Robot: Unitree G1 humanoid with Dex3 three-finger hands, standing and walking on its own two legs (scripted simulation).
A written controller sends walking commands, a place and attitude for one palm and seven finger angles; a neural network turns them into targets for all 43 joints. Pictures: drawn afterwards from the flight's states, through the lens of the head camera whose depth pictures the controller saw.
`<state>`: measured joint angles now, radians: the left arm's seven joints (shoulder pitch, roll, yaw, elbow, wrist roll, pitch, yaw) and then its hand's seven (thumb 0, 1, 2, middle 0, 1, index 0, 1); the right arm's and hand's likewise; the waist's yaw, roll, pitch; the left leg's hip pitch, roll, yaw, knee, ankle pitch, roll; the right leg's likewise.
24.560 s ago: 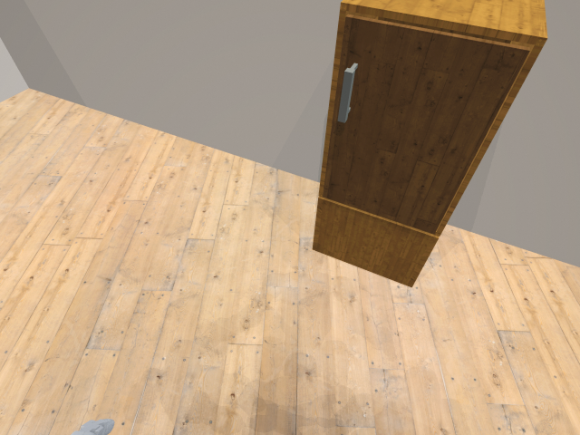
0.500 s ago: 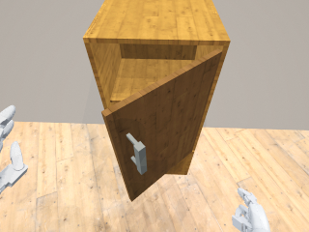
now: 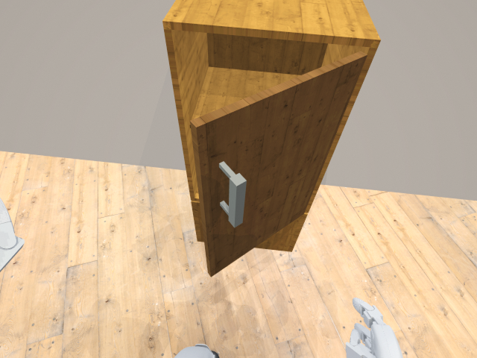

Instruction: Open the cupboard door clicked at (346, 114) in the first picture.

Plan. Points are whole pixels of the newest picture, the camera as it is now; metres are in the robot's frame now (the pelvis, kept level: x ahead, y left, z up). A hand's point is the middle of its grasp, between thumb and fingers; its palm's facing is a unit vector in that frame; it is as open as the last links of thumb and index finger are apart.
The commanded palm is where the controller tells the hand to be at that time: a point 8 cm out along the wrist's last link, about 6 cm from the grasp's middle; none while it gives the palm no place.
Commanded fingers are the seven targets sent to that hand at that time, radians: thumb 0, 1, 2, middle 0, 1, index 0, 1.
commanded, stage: step back with the hand held close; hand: left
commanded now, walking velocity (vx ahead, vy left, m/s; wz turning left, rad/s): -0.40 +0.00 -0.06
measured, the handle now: (230, 195) +0.39 +0.05 +0.03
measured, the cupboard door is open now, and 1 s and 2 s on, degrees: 42 42 42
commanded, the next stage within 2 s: stop stepping back and stand still in 0.28 s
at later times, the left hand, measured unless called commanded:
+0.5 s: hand out of the picture +0.09 +0.25 +0.18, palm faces +0.35 -0.81 -0.47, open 7.4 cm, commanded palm +0.02 +0.30 +0.19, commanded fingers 0.00 0.90 0.90 -0.20 -0.30 -0.20 -0.30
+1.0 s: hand out of the picture +0.00 +0.24 +0.18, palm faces +0.36 -0.80 -0.47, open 7.4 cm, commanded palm -0.05 +0.29 +0.19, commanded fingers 0.00 0.90 0.90 -0.20 -0.30 -0.20 -0.30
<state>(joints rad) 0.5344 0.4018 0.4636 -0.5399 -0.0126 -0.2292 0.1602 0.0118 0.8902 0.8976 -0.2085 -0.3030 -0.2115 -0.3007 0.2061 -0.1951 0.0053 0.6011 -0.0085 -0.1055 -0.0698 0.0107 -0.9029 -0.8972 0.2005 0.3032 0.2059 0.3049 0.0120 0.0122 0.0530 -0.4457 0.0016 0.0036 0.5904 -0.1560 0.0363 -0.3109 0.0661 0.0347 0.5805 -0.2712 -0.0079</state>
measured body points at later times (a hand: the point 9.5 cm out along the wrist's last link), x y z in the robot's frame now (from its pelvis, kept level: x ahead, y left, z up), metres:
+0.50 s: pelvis -0.13 +0.00 +0.01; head -0.09 +0.03 +0.46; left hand +0.07 +0.30 +0.21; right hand +0.05 -0.21 -0.06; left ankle +0.02 +0.10 -0.72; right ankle -0.25 -0.10 -0.71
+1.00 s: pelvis -0.20 -0.01 +0.01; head -0.22 +0.00 +0.46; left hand -0.02 +0.28 +0.21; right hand -0.08 -0.25 -0.08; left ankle -0.17 +0.10 -0.69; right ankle -0.23 -0.09 -0.73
